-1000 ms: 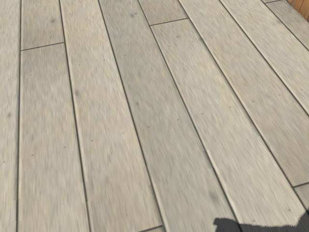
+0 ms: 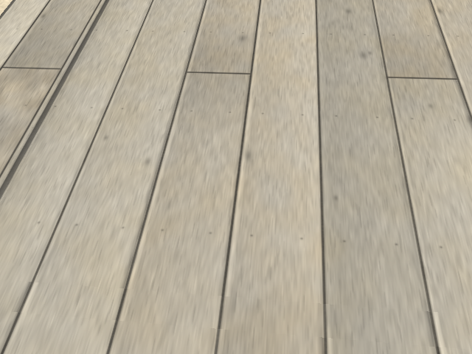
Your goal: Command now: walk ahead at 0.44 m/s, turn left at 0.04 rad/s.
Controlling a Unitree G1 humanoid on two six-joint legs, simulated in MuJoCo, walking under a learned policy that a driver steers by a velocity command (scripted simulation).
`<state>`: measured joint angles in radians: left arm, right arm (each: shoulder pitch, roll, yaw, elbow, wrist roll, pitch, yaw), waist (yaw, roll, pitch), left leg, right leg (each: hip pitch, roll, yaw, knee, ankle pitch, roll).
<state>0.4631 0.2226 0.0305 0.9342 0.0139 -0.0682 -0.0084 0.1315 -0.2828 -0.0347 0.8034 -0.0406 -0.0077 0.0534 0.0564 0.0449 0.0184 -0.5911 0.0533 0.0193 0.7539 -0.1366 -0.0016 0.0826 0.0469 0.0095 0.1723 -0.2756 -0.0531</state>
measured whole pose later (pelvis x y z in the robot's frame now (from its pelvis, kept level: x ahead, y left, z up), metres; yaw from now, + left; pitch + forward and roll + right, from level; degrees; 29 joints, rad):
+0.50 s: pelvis +0.26 +0.05 +0.00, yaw +0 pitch +0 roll +1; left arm 0.12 0.25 0.04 0.86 0.03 -0.02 -0.04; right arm 0.43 -0.21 -0.02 1.00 -0.01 -0.09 0.01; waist -0.04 -0.04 0.04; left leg 0.04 -0.11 0.06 0.17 -0.21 0.10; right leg -0.65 -0.11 -0.03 0.80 -0.04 -0.02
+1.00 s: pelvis +0.54 +0.01 +0.00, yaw +0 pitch +0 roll -1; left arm 0.41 0.20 0.04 1.03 0.01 -0.09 -0.01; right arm 0.15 -0.24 -0.04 0.93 -0.03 -0.03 0.03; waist 0.03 0.04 0.04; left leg -0.62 0.11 0.00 0.89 -0.11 0.03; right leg -0.04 0.09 -0.09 0.23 -0.19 -0.10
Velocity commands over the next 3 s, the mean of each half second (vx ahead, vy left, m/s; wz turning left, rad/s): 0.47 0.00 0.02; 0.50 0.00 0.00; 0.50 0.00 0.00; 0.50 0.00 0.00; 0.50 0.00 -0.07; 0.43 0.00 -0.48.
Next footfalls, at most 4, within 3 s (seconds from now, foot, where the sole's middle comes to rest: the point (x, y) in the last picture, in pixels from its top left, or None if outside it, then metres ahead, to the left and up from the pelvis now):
0.12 left None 0.23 0.11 -0.78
0.68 right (288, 334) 0.55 -0.05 -0.78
1.22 left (231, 243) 0.84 0.13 -0.78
1.78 right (285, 174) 1.14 -0.05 -0.78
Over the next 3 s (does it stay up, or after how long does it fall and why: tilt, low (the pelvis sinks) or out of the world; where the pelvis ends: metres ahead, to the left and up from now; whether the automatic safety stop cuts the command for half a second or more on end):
stays up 1.59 0.00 -0.02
